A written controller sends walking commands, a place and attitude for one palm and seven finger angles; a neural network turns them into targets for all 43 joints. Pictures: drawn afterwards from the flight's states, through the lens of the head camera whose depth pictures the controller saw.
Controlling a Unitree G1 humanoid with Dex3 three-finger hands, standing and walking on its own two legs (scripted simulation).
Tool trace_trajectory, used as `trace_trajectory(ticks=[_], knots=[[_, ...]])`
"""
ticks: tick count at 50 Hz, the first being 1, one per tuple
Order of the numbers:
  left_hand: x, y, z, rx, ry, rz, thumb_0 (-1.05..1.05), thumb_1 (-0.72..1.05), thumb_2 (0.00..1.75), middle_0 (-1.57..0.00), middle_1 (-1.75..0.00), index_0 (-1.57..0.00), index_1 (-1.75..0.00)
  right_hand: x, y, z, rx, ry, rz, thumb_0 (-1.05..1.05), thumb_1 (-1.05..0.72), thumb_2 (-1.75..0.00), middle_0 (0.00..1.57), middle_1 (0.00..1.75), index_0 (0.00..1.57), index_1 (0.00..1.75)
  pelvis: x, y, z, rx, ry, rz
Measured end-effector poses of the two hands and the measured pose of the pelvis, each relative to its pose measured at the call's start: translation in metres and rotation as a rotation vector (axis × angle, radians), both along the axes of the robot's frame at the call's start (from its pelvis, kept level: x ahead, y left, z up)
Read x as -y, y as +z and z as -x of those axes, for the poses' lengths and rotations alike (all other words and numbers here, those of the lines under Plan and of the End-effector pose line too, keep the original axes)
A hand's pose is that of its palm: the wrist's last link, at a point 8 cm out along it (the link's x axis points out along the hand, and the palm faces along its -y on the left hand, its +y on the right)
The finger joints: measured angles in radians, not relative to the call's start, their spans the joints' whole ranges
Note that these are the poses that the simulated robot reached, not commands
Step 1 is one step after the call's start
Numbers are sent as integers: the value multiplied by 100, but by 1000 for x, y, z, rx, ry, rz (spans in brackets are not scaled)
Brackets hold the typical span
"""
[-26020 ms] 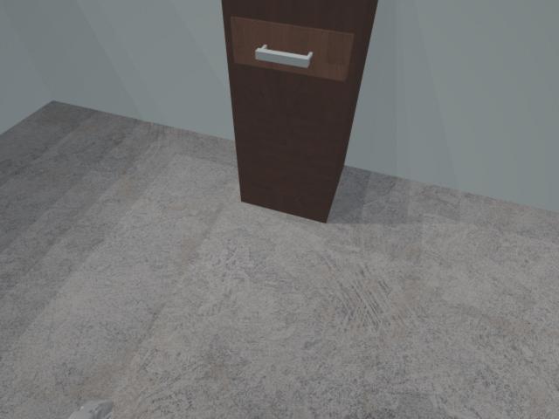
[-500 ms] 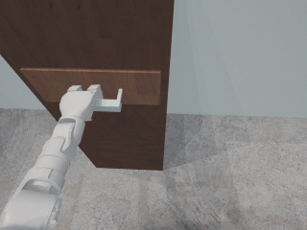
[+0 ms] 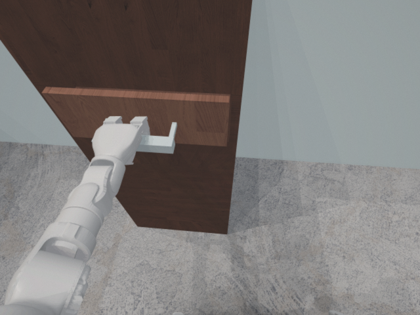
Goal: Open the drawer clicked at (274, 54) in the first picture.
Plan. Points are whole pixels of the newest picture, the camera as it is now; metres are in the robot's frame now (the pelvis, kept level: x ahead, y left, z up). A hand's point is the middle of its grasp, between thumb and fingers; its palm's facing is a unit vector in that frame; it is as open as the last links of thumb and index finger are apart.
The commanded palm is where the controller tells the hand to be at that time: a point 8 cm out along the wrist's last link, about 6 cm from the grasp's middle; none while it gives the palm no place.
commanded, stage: pull the drawer open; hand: left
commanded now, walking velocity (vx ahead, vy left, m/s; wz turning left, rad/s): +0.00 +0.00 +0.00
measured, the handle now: (137, 134) +0.48 +0.16 +0.05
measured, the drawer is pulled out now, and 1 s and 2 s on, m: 0.02 0.10 0.27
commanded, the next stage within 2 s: none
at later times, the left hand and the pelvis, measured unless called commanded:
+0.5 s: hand (119, 180) +0.37 +0.19 +0.02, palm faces +0.00 -0.10 -0.99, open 5.9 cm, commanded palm +0.36 +0.20 +0.09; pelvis +0.02 +0.01 +0.01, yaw -2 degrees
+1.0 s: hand (116, 189) +0.35 +0.19 +0.03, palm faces -0.03 -0.10 -0.99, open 5.8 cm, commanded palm +0.30 +0.20 +0.09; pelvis +0.01 +0.00 +0.01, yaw -2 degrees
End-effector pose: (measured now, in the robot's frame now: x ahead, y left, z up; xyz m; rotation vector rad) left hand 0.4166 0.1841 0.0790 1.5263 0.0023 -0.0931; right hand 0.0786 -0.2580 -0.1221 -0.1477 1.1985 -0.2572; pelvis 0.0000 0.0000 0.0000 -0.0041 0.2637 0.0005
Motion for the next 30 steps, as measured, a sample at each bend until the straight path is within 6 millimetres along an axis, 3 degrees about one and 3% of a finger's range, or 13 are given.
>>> trace_trajectory(ticks=[8,14,19,25,30], knots=[[-1,0,3,18,-11,14,-1,67,79,-38,-135,-42,-135,6,-2,33,-61,-46,6,1,-91,-90,20,30,20,30,0,-1,3,-6,-18,1],[-2,-1,15,37,-11,21,0,67,78,-39,-135,-42,-135,8,0,37,-64,-76,-3,1,-91,-90,20,30,20,30,-2,2,-2,-2,-39,-1],[-5,0,34,45,-12,43,1,67,77,-39,-135,-42,-135,7,7,16,-6,-74,-10,1,-91,-90,20,30,20,29,-4,6,-11,12,-50,-3],[-8,-1,63,61,-11,60,2,66,77,-39,-135,-42,-135,3,17,-33,104,-6,-10,1,-91,-90,20,30,20,29,-6,8,-18,33,-35,0],[-8,-2,70,78,-11,27,0,66,81,-40,-135,-42,-135,-5,17,-71,156,90,-2,1,-91,-90,20,30,20,29,-5,5,-13,44,1,2]])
